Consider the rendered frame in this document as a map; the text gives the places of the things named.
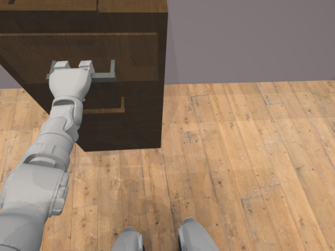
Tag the drawer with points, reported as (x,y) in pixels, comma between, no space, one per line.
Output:
(31,54)

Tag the robot left upper arm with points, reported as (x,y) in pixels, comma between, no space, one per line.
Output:
(35,194)

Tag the robot right thigh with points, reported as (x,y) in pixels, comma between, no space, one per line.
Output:
(194,237)

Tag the handle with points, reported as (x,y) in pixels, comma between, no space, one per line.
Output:
(48,11)
(103,112)
(96,77)

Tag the left robot hand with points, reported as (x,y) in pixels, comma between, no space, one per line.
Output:
(65,81)

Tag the cabinet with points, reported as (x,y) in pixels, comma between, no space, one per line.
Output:
(141,126)

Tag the robot thigh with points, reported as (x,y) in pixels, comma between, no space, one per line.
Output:
(128,241)
(194,237)

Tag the robot left forearm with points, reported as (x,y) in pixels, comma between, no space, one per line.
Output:
(55,142)

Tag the robot left thigh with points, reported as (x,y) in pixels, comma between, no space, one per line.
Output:
(128,241)

